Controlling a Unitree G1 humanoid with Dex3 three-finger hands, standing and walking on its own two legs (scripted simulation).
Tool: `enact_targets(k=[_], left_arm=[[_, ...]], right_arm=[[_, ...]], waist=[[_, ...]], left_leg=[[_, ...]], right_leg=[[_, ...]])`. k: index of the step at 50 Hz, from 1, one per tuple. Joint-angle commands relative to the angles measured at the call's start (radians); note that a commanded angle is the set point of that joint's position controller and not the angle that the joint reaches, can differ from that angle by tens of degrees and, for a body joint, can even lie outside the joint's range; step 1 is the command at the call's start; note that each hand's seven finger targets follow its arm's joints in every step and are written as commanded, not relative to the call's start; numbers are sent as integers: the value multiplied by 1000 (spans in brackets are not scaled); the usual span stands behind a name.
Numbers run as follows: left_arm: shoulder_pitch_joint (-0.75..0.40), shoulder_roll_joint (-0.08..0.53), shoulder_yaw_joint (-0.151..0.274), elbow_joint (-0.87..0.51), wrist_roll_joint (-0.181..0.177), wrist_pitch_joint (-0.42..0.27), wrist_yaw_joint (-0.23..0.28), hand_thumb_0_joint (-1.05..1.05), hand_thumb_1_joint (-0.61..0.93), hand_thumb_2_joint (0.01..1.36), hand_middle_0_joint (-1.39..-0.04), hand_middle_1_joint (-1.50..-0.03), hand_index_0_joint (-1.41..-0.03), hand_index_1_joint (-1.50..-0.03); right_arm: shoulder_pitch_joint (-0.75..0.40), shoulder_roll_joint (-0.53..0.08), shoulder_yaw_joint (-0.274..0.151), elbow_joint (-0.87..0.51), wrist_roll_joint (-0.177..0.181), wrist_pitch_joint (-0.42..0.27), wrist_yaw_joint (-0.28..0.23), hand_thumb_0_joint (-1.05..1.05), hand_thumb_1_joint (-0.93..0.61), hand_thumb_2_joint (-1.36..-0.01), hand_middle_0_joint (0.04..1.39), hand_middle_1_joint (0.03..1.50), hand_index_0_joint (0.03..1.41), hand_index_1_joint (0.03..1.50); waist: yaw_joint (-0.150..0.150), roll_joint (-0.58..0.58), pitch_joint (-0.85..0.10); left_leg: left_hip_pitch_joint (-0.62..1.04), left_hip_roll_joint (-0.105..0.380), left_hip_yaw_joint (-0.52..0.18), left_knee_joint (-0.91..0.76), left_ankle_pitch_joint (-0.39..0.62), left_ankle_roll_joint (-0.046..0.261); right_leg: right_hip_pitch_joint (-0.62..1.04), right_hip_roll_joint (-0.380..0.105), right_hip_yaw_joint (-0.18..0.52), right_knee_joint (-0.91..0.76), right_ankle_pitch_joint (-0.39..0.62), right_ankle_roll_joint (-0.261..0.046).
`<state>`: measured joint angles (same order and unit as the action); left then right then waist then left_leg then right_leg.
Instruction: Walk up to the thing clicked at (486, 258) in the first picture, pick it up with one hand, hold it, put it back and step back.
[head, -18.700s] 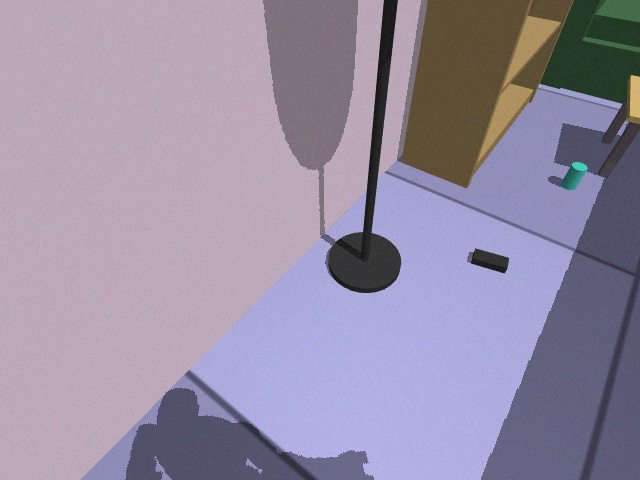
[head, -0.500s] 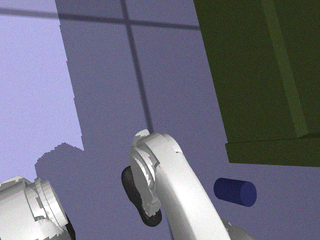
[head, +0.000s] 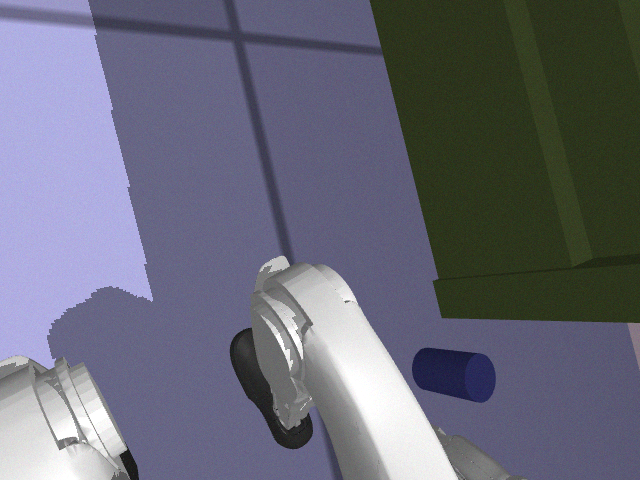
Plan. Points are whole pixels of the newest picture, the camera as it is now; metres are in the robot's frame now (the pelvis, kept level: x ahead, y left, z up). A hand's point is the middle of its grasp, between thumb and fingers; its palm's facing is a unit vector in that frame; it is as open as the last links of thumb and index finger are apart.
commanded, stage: rest palm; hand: left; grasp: from above
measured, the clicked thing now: out of the picture +0.47 +0.31 -0.29
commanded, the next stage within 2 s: close in 0.38 s
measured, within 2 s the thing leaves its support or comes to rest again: neither
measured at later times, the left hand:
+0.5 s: hand out of the picture +0.45 +0.30 -0.26, palm faces -0.45 -0.12 -0.89, open 14.2 cm
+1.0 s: hand out of the picture +0.46 +0.30 -0.26, palm faces -0.45 -0.12 -0.88, open 13.0 cm
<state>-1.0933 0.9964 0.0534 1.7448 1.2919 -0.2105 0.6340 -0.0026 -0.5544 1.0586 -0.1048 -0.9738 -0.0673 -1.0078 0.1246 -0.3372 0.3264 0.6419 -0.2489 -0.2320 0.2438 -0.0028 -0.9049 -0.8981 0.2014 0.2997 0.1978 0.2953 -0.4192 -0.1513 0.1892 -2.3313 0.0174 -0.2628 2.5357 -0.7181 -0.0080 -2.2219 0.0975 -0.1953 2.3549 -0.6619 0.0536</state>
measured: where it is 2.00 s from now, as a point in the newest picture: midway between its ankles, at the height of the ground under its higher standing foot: (209, 455)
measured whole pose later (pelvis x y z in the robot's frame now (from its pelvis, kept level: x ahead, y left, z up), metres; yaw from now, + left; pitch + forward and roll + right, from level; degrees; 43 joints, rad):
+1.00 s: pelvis -0.01 +0.00 +0.01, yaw -1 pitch +27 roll -15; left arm -1.10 1.04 0.03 1.74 1.25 -0.20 0.63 0.00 -0.33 0.89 -0.26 -0.85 -0.23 -0.88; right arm 0.12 -0.36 0.38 0.60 -0.25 -0.24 0.24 0.00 -0.90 -0.90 0.20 0.30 0.20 0.30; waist -0.43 -0.17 0.23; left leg -2.31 0.02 -0.28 2.52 -0.71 -0.01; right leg -2.20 0.11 -0.21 2.32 -0.64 0.06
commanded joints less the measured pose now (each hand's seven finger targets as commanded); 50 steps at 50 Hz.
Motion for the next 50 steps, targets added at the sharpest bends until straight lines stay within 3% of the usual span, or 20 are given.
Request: enact_targets(k=[1, 2, 9, 11, 13, 24, 28, 33, 36, 39, 40, 44, 50], left_arm=[[-247, 180, -6, -93, -21, 2, 44, 0, -589, 1049, -77, -967, -37, -1007], [-248, 207, 13, -103, -22, 4, 52, 0, -587, 1049, -76, -969, -37, -1008], [-240, 226, 25, -88, -30, 16, 56, 0, -596, 1111, -92, -977, -37, -1033], [-234, 205, 6, -85, -31, 17, 50, 0, -596, 1088, -86, -977, -36, -1027], [-242, 220, 21, -92, -37, 14, 52, 0, -596, 1087, -86, -976, -36, -1026], [-253, 219, -6, -105, -57, 1, 44, 0, -587, 1061, -80, -972, -34, -1018], [-248, 210, -21, -98, -47, 1, 47, 0, -487, 1076, -167, -935, -113, -990], [-250, 217, -15, -83, -33, 16, 53, 0, -427, 990, -197, -894, -155, -937], [-258, 224, -8, -79, -38, 24, 56, 0, -414, 952, -196, -885, -162, -920], [-253, 208, -19, -81, -49, 29, 42, 0, -380, 920, -222, -851, -189, -884], [-257, 234, -4, -91, -54, 27, 43, 0, -373, 930, -234, -853, -197, -891], [-245, 221, -21, -99, -57, 18, 27, 0, -314, 866, -259, -831, -235, -855], [-235, 244, -14, -106, -55, 2, 31, 0, -221, 834, -325, -802, -304, -823]], right_arm=[[191, -330, -85, 16, 0, -10, -1, 0, -902, -905, 200, 300, 199, 300], [205, -341, -87, 19, 3, -6, -1, 0, -902, -905, 200, 299, 199, 299], [195, -351, -83, 11, 6, -12, -1, 0, -902, -905, 200, 300, 199, 300], [194, -351, -82, 8, 3, -13, 1, 0, -903, -906, 200, 300, 199, 300], [193, -353, -78, 8, 6, -14, -1, 0, -903, -906, 200, 299, 199, 299], [189, -356, -69, 8, 7, -16, -9, 0, -902, -906, 200, 299, 199, 299], [187, -356, -62, 0, 7, -17, -9, 0, -895, -902, 200, 300, 200, 300], [185, -361, -64, -1, 11, -16, -7, 0, -894, -902, 200, 299, 200, 299], [176, -357, -64, 0, 10, -12, -9, 0, -894, -902, 200, 299, 200, 299], [184, -355, -57, -7, 7, -15, -5, 0, -894, -901, 200, 299, 200, 299], [190, -359, -56, -6, 8, -14, -7, 0, -894, -902, 200, 299, 200, 299], [191, -355, -51, -13, 8, -10, -10, 0, -894, -902, 200, 299, 200, 299], [179, -356, -48, -19, 9, -5, -16, 0, -893, -901, 200, 299, 200, 299]], waist=[[-59, 551, -628], [-65, 550, -642], [-59, 561, -625], [-67, 552, -608], [-63, 559, -618], [-75, 554, -598], [-78, 536, -589], [-79, 567, -579], [-72, 578, -584], [-85, 552, -586], [-83, 551, -600], [-89, 562, -593], [-73, 542, -604]], left_leg=[[500, 35, 88, -249, 237, 14], [497, 36, 91, -254, 256, 16], [487, 40, 79, -265, 228, 13], [485, 39, 80, -263, 218, 13], [495, 42, 68, -270, 229, 11], [482, 43, 75, -266, 205, 13], [482, 45, 69, -267, 203, 13], [511, 49, 54, -287, 222, 2], [501, 50, 56, -292, 214, 2], [489, 46, 68, -268, 229, 11], [489, 48, 67, -272, 239, 12], [512, 50, 62, -276, 241, 7], [485, 48, 73, -265, 221, 13]], right_leg=[[381, 23, -91, -197, 295, -68], [407, 30, -89, -211, 312, -67], [387, 28, -96, -209, 280, -71], [385, 28, -96, -203, 276, -71], [375, 29, -103, -206, 276, -72], [393, 31, -98, -225, 268, -69], [388, 30, -101, -223, 273, -67], [361, 27, -108, -206, 279, -71], [368, 29, -106, -212, 272, -73], [388, 30, -102, -219, 292, -68], [403, 33, -104, -229, 298, -67], [404, 31, -107, -221, 297, -68], [425, 38, -101, -238, 286, -67]])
